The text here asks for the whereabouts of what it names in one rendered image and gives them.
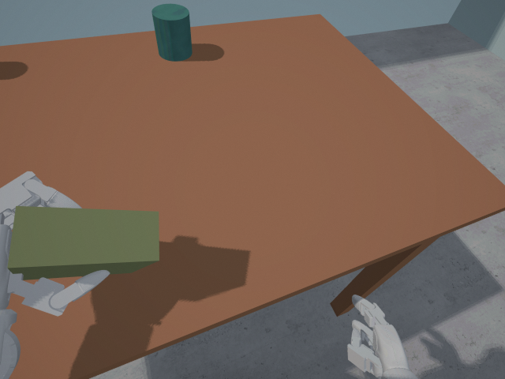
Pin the left robot hand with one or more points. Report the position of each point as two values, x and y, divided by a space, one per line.
45 295

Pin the right robot hand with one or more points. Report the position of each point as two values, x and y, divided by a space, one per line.
383 349

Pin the table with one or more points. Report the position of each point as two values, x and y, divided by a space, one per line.
278 156

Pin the robot left forearm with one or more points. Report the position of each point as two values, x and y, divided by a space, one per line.
10 348

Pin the sponge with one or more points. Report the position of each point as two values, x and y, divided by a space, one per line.
68 242

